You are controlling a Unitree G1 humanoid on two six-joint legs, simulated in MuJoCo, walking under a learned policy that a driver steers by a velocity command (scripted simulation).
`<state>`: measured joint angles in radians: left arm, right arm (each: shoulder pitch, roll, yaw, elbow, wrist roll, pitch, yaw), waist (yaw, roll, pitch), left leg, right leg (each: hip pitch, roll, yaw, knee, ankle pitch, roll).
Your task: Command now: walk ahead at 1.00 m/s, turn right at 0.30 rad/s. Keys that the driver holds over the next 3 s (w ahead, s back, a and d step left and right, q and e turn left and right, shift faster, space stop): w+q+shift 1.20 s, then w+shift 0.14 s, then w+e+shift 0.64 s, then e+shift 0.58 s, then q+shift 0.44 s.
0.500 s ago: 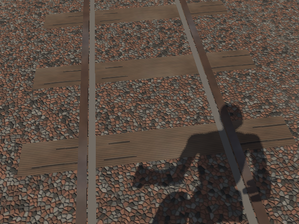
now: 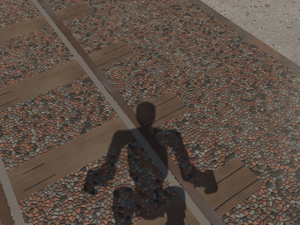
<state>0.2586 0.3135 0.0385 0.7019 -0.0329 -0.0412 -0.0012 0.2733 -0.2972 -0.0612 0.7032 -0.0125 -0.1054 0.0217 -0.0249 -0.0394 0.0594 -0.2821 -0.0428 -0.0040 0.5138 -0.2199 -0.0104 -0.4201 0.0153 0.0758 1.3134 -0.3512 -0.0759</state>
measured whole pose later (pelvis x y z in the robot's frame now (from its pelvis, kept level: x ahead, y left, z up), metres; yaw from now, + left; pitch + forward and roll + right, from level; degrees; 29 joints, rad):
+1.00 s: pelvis +0.80 +0.19 +0.01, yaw +44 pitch -1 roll -1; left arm -0.01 0.28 0.01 0.60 0.02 -0.13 -0.01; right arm 0.45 -0.26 -0.04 0.72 0.02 -0.06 0.01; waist -0.09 -0.02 0.07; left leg -0.12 -0.17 -0.13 0.44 -0.28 0.15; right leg -0.65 -0.08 0.18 0.88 -0.15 0.04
